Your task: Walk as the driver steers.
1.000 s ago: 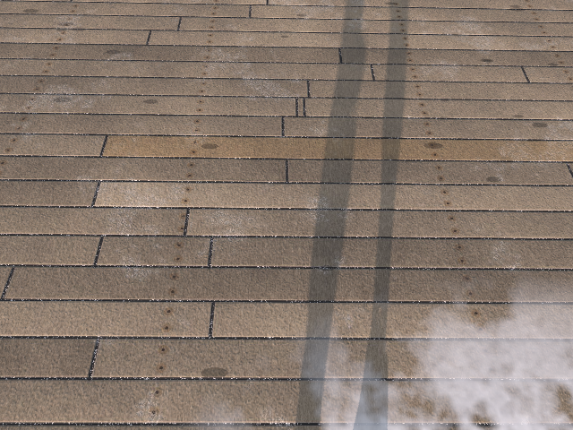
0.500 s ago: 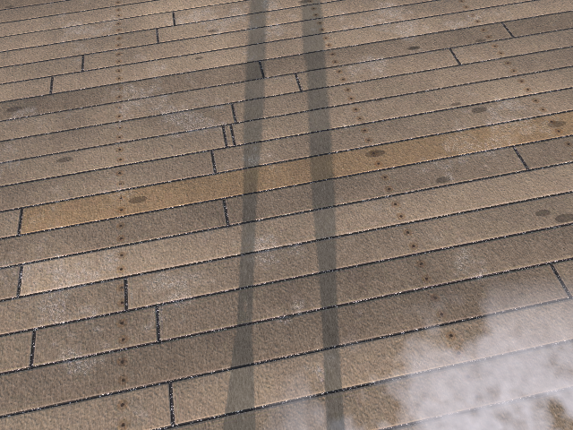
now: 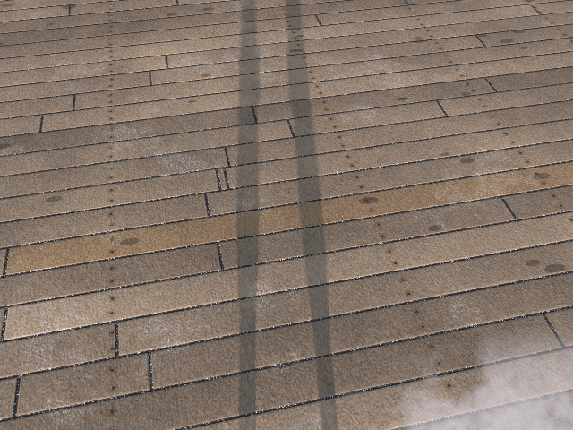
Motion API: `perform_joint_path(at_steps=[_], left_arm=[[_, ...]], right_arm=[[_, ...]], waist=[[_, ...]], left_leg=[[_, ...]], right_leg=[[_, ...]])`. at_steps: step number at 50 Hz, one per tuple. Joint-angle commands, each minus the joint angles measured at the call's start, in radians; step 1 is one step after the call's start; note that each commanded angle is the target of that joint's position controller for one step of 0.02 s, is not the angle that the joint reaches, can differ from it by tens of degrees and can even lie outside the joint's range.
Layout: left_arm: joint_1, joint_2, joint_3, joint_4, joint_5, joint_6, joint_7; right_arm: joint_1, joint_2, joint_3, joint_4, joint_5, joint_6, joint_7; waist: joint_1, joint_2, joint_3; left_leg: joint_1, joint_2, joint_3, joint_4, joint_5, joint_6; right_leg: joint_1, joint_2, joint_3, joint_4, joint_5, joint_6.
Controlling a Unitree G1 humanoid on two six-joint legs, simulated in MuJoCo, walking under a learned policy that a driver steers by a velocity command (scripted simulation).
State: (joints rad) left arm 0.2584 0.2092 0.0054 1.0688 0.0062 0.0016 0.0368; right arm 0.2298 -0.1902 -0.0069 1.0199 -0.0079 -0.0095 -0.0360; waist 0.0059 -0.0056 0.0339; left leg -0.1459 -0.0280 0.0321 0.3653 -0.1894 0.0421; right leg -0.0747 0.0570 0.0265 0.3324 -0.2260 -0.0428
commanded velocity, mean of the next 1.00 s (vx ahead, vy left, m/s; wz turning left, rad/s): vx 0.33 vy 0.00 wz -0.01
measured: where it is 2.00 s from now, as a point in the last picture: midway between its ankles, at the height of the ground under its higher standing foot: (310, 400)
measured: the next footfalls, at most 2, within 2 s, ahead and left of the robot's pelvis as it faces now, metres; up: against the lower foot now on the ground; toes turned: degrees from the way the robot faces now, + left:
right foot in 0.46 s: +0.09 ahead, -0.12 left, +0.00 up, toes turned -2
left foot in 0.92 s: +0.43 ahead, +0.05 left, +0.00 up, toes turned +5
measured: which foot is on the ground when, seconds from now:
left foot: down 0.00-0.46, up 0.48-0.90, down 0.92-1.00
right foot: down 0.00-0.22, up 0.24-0.44, down 0.46-0.92, up 0.94-1.00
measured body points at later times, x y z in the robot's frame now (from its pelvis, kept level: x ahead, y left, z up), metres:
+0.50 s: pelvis +0.05 -0.03 -0.01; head +0.05 -0.05 +0.44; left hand +0.07 +0.22 -0.15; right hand +0.02 -0.28 -0.17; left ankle +0.01 +0.09 -0.73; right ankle +0.05 -0.12 -0.75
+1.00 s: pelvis +0.30 -0.01 -0.03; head +0.34 -0.01 +0.42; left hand +0.23 +0.22 -0.17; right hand +0.45 -0.25 -0.15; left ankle +0.39 +0.05 -0.75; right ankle +0.10 -0.12 -0.66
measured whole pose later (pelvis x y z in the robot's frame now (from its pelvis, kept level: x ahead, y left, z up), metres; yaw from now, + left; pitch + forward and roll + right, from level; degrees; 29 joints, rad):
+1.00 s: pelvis +0.30 -0.01 -0.03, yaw +0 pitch +0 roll +0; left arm 0.44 0.17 0.03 1.10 0.01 -0.08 0.01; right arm 0.07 -0.21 -0.05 0.93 -0.03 -0.07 0.01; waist 0.03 -0.01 0.07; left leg -0.41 -0.05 0.13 0.57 -0.17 0.12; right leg -0.13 0.03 0.00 1.04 -0.44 -0.08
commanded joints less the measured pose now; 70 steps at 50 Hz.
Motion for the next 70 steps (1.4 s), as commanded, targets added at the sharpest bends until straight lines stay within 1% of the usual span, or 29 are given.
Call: perform_joint_path(at_steps=[1, 6, 9, 12, 14, 16, 19, 22, 23, 24, 25, 26, 29, 36, 41, 43, 45, 46, 47, 48, 49, 50, 51, 53, 55, 58, 65, 68, 70], left_arm=[[0.04, 0.07, 0.007, 0.005, 0.0, -0.006, 0.005], [0.054, 0.064, -0.002, 0.04, 0.001, -0.004, 0.008], [0.072, 0.072, 0.002, 0.049, 0.008, -0.002, 0.006], [0.035, 0.033, -0.003, 0.015, 0.031, -0.008, -0.012], [0.003, 0.036, 0.0, -0.012, 0.035, -0.024, -0.024], [-0.007, 0.053, 0.009, -0.031, 0.028, -0.041, -0.036], [0.026, 0.032, 0.013, -0.033, 0.017, -0.057, -0.046], [0.186, 0.011, 0.02, 0.025, 0.014, -0.059, -0.037], [0.257, 0.039, 0.028, 0.042, 0.022, -0.063, -0.029], [0.357, 0.12, 0.045, 0.051, 0.031, -0.071, -0.018], [0.403, 0.188, 0.065, 0.075, 0.025, -0.063, -0.019], [0.294, 0.139, 0.055, 0.043, 0.022, -0.061, -0.02], [0.179, 0.088, 0.041, -0.009, 0.007, -0.089, -0.024], [0.303, 0.052, 0.024, 0.031, 0.01, -0.109, -0.021], [0.322, 0.077, 0.027, 0.04, 0.014, -0.111, -0.015], [0.291, 0.094, 0.031, 0.037, 0.015, -0.112, -0.014], [0.263, 0.12, 0.041, 0.034, 0.015, -0.107, -0.012], [0.245, 0.123, 0.042, 0.028, 0.009, -0.104, -0.013], [0.268, 0.076, 0.03, 0.0, 0.005, -0.102, -0.018], [0.386, -0.018, 0.022, -0.001, -0.024, -0.097, -0.032], [0.277, 0.075, 0.044, -0.014, 0.001, -0.092, -0.029], [0.177, 0.082, 0.049, -0.049, 0.007, -0.096, -0.034], [0.138, 0.065, 0.049, -0.057, 0.009, -0.1, -0.036], [0.157, 0.032, 0.047, -0.053, 0.03, -0.077, -0.046], [0.148, 0.013, 0.048, -0.06, 0.033, -0.059, -0.055], [0.019, 0.026, 0.05, -0.11, 0.035, -0.043, -0.063], [-0.249, 0.008, 0.03, -0.201, 0.015, -0.05, -0.068], [-0.219, 0.003, 0.023, -0.182, 0.014, -0.065, -0.051], [-0.083, 0.041, 0.036, -0.132, 0.017, -0.08, -0.037]], right_arm=[[0.039, -0.1, -0.016, 0.0, 0.0, -0.006, -0.003], [0.048, -0.089, -0.008, 0.036, -0.001, -0.004, -0.003], [0.074, -0.127, -0.024, 0.052, -0.003, 0.008, 0.0], [0.167, -0.155, -0.045, 0.075, -0.007, 0.019, 0.009], [0.185, -0.151, -0.053, 0.081, -0.013, 0.01, 0.013], [0.158, -0.156, -0.057, 0.068, -0.018, -0.007, 0.018], [0.091, -0.155, -0.061, 0.047, -0.003, -0.021, 0.02], [0.056, -0.149, -0.066, 0.036, 0.002, -0.018, 0.023], [0.032, -0.117, -0.058, 0.019, -0.003, -0.023, 0.026], [0.0, -0.034, -0.034, -0.018, 0.001, -0.032, 0.036], [-0.029, -0.063, -0.041, -0.053, -0.019, -0.036, 0.042], [-0.055, -0.114, -0.051, -0.058, -0.036, -0.039, 0.052], [-0.01, -0.087, -0.051, -0.029, -0.028, -0.05, 0.076], [-0.231, -0.059, -0.04, -0.12, -0.023, -0.03, 0.074], [-0.344, -0.058, -0.026, -0.182, -0.011, -0.034, 0.071], [-0.289, -0.081, -0.035, -0.179, -0.011, -0.04, 0.06], [-0.064, -0.123, -0.059, -0.113, -0.01, -0.054, 0.044], [0.1, -0.149, -0.074, -0.061, -0.018, -0.063, 0.034], [0.259, -0.235, -0.098, -0.034, -0.044, -0.067, 0.025], [0.249, -0.285, -0.109, -0.036, -0.047, -0.059, 0.036], [0.14, -0.236, -0.103, -0.048, -0.01, -0.053, 0.045], [0.038, -0.17, -0.084, -0.067, -0.001, -0.058, 0.047], [0.002, -0.119, -0.07, -0.066, -0.006, -0.068, 0.05], [0.018, -0.065, -0.05, -0.038, -0.007, -0.083, 0.042], [0.079, -0.074, -0.047, -0.012, -0.007, -0.098, 0.037], [0.141, -0.109, -0.05, 0.003, -0.005, -0.103, 0.034], [0.264, -0.095, -0.034, 0.029, -0.003, -0.099, 0.029], [0.291, -0.087, -0.026, 0.05, -0.014, -0.092, 0.018], [0.254, -0.102, -0.029, 0.046, -0.016, -0.091, 0.008]], waist=[[-0.005, 0.009, 0.006], [-0.004, 0.008, 0.017], [-0.011, 0.043, 0.023], [-0.045, 0.13, 0.12], [-0.046, 0.121, 0.134], [-0.026, 0.086, 0.103], [0.018, 0.097, 0.071], [0.078, 0.07, 0.072], [0.103, -0.003, 0.073], [0.133, -0.227, 0.039], [0.128, -0.282, 0.099], [0.065, -0.118, 0.16], [-0.008, -0.04, 0.111], [0.029, -0.073, 0.109], [0.045, -0.102, 0.115], [0.006, -0.1, 0.082], [-0.088, -0.098, -0.044], [-0.158, -0.079, -0.127], [-0.187, 0.031, -0.252], [-0.105, 0.238, -0.339], [-0.084, 0.076, -0.224], [-0.055, 0.046, -0.08], [-0.03, 0.004, -0.018], [0.023, 0.03, 0.002], [0.036, 0.038, 0.008], [0.025, 0.045, 0.049], [-0.044, 0.054, 0.083], [-0.045, 0.085, 0.05], [0.009, 0.12, -0.004]], left_leg=[[0.039, 0.143, -0.139, -0.056, 0.195, 0.028], [0.03, 0.135, -0.14, -0.065, 0.164, 0.028], [0.007, 0.106, -0.163, -0.083, -0.275, 0.061], [-0.016, 0.25, -0.393, -0.207, -0.64, 0.168], [-0.043, 0.341, -0.496, -0.278, -0.609, 0.223], [-0.021, 0.343, -0.465, -0.288, -0.489, 0.221], [-0.092, 0.25, -0.295, -0.255, -0.37, 0.162], [-0.293, 0.163, -0.182, -0.109, -0.43, 0.131], [-0.4, 0.119, -0.131, 0.028, -0.431, 0.108], [-0.531, 0.006, 0.007, 0.344, -0.375, 0.059], [-0.641, -0.018, 0.019, 0.54, -0.367, 0.062], [-0.647, 0.049, -0.044, 0.639, -0.258, 0.065], [-0.567, 0.098, -0.04, 0.638, -0.061, 0.031], [-0.604, 0.081, 0.048, 0.487, 0.074, -0.024], [-0.465, 0.043, 0.094, 0.254, 0.118, 0.022], [-0.358, 0.01, 0.104, 0.21, 0.086, 0.064], [-0.125, -0.044, 0.108, 0.167, 0.05, 0.106], [0.093, -0.012, 0.076, 0.117, 0.086, 0.129], [0.33, 0.231, -0.196, 0.109, -0.07, 0.172], [0.508, 0.465, -0.716, -0.049, -0.135, 0.322], [0.383, 0.405, -0.696, -0.118, -0.267, 0.284], [0.218, 0.374, -0.527, -0.146, -0.233, 0.25], [0.103, 0.33, -0.423, -0.178, -0.101, 0.226], [-0.02, 0.261, -0.274, -0.204, 0.053, 0.184], [-0.038, 0.24, -0.212, -0.216, 0.16, 0.183], [-0.021, 0.222, -0.153, -0.253, 0.194, 0.18], [0.09, 0.18, -0.046, -0.217, 0.516, 0.129], [0.148, 0.171, -0.004, -0.087, 0.822, 0.096], [0.168, 0.174, -0.02, 0.048, 0.923, 0.079]], right_leg=[[-0.058, -0.121, 0.099, -0.047, 0.138, -0.013], [-0.063, -0.126, 0.096, -0.045, 0.124, -0.011], [-0.119, -0.065, 0.049, 0.03, -0.175, -0.037], [-0.316, -0.018, -0.033, 0.235, -0.292, -0.052], [-0.358, -0.061, -0.047, 0.382, -0.225, -0.047], [-0.386, -0.09, -0.025, 0.454, -0.245, -0.045], [-0.244, -0.072, -0.068, 0.326, -0.192, -0.035], [0.06, -0.007, -0.14, 0.1, -0.071, -0.03], [0.164, -0.066, -0.045, 0.031, -0.153, -0.041], [0.236, -0.309, 0.339, -0.172, -0.452, -0.094], [0.173, -0.448, 0.594, -0.278, -0.613, -0.182], [0.079, -0.431, 0.552, -0.272, -0.597, -0.183], [0.046, -0.312, 0.311, -0.278, -0.252, -0.132], [0.09, -0.237, 0.087, -0.223, 0.324, -0.141], [0.116, -0.25, 0.035, -0.195, 0.533, -0.137], [0.154, -0.263, 0.009, -0.109, 0.775, -0.122], [0.179, -0.253, -0.019, 0.154, 0.994, -0.096], [0.079, -0.224, -0.041, 0.361, 0.876, -0.08], [-0.124, -0.163, -0.074, 0.67, 0.464, -0.071], [-0.457, 0.034, -0.045, 1.018, -0.309, -0.04], [-0.54, -0.037, 0.054, 1.06, -0.218, -0.064], [-0.556, -0.083, 0.038, 1.01, -0.112, -0.067], [-0.516, -0.113, 0.032, 0.957, -0.058, -0.067], [-0.42, -0.146, 0.027, 0.873, -0.041, -0.049], [-0.417, -0.149, 0.005, 0.823, -0.038, -0.03], [-0.525, -0.172, -0.029, 0.722, 0.05, -0.003], [-0.53, -0.122, -0.114, 0.345, 0.246, 0.013], [-0.419, -0.056, -0.139, 0.262, 0.246, -0.008], [-0.28, -0.014, -0.125, 0.215, 0.206, -0.036]])
Velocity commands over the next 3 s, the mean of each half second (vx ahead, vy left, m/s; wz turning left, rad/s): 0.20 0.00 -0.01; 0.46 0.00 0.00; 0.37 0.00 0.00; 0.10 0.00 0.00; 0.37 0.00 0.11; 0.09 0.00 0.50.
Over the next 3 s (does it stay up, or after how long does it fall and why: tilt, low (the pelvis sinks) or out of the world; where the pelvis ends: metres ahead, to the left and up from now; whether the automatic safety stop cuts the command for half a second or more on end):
stays up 0.83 -0.05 -0.02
